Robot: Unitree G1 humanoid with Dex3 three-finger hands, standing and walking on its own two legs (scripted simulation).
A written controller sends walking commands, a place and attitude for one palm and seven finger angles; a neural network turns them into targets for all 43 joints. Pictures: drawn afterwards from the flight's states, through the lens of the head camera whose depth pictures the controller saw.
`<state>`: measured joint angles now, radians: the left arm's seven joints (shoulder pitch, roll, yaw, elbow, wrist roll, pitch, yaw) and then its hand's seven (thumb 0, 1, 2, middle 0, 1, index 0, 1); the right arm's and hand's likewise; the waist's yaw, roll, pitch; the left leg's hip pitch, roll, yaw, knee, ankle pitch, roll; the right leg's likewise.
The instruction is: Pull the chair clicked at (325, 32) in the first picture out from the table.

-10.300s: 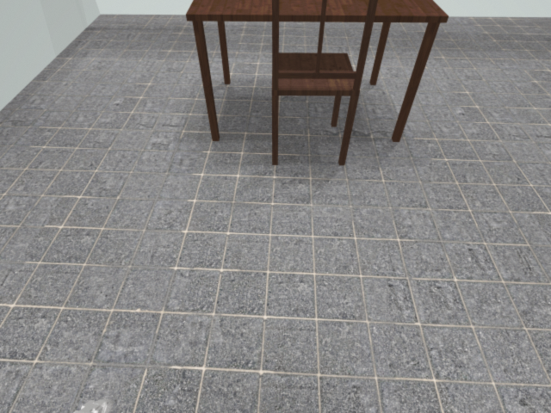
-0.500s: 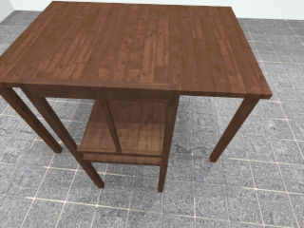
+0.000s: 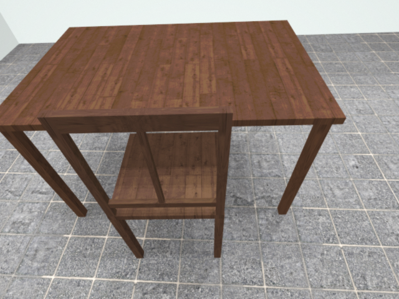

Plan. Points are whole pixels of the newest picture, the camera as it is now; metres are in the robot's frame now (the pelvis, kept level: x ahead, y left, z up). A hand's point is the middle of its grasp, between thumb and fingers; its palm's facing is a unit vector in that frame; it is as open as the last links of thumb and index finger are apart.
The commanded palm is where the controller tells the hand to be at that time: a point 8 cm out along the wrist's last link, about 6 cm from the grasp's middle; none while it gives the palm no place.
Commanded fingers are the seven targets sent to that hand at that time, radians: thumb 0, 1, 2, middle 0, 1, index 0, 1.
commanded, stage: come to a stop and stand still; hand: left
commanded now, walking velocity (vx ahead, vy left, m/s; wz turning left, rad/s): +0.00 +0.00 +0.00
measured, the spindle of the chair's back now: (153, 171) +0.45 +0.16 -0.06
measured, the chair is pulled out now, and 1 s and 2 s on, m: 0.00 0.00 0.00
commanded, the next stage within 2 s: look again from close up in 0.04 s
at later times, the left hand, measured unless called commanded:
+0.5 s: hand out of the picture +0.01 +0.14 -0.17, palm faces +0.00 -0.98 -0.21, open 7.4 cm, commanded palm none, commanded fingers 0.00 0.90 0.90 -0.20 -0.30 -0.20 -0.30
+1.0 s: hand out of the picture +0.01 +0.12 -0.17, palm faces +0.03 -0.98 -0.21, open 7.4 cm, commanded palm none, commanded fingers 0.00 0.90 0.90 -0.20 -0.30 -0.20 -0.30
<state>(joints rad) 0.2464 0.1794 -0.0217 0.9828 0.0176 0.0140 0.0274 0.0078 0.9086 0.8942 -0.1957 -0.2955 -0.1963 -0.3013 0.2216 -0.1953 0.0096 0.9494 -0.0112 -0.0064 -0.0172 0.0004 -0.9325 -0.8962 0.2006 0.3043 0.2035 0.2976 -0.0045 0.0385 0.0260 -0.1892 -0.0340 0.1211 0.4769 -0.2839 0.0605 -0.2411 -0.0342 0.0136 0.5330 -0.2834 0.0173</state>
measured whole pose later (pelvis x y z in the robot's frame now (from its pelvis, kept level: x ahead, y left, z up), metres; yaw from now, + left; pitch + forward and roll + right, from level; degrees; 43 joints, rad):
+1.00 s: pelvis +0.02 -0.05 +0.01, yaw +1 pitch -1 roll +1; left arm 0.30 0.15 -0.03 1.11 0.01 -0.03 0.04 0.01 0.92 0.89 -0.20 -0.30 -0.20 -0.30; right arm 0.27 -0.15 0.03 1.14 0.00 -0.02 -0.03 0.01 -0.92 -0.90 0.20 0.30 0.20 0.30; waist 0.00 0.01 0.02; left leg -0.11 0.03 0.07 0.38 -0.26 -0.02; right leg -0.15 0.03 -0.04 0.43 -0.27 -0.05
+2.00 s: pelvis -0.04 -0.02 -0.10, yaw +3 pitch +17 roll -3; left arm 0.39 0.23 0.14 -0.12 -0.26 -0.33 -0.17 0.01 0.05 0.53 -0.11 -0.16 -0.11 -0.17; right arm 0.26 -0.21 0.02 0.58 0.01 -0.25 -0.05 0.02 -0.90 -0.90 0.21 0.31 0.21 0.30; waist -0.01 0.03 -0.12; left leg -1.01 0.01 0.00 1.25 -0.54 0.03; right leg -0.98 -0.01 -0.09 1.19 -0.51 -0.02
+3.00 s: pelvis -0.03 -0.03 -0.09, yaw +3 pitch +16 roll -2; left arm 0.28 0.27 0.24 0.02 -0.30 -0.33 -0.28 -0.01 -0.50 0.30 -0.06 -0.08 -0.06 -0.08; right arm 0.22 -0.26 0.00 0.58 0.02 -0.25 -0.05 0.02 -0.91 -0.90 0.20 0.30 0.20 0.30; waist -0.01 0.02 -0.12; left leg -0.92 0.02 -0.02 1.18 -0.54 0.01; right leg -0.90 0.01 -0.10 1.13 -0.51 -0.04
